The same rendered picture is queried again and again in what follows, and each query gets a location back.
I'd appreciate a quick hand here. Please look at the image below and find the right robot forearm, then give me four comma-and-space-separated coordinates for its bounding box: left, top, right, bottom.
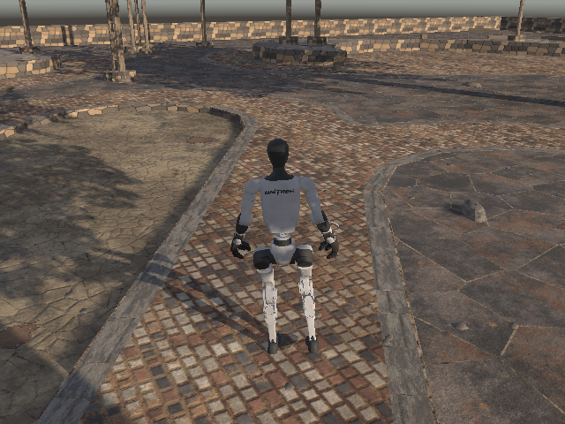
316, 210, 335, 244

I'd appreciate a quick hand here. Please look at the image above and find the left robot forearm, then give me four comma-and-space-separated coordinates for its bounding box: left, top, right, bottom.
232, 213, 248, 245

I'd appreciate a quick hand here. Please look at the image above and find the robot right upper arm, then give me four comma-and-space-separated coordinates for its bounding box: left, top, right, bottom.
298, 177, 325, 224

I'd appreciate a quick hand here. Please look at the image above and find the left robot foot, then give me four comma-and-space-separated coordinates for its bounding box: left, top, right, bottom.
267, 332, 281, 354

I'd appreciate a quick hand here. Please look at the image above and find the left robot hand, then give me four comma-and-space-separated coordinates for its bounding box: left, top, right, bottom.
230, 240, 251, 259

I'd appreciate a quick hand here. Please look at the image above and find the robot left upper arm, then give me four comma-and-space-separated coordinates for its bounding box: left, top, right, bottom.
239, 178, 261, 226

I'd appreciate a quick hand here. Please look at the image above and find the left robot shin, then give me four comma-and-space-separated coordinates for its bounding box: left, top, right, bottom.
262, 288, 277, 343

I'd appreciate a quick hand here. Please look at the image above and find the right robot hand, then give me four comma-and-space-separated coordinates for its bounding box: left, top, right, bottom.
319, 238, 339, 259

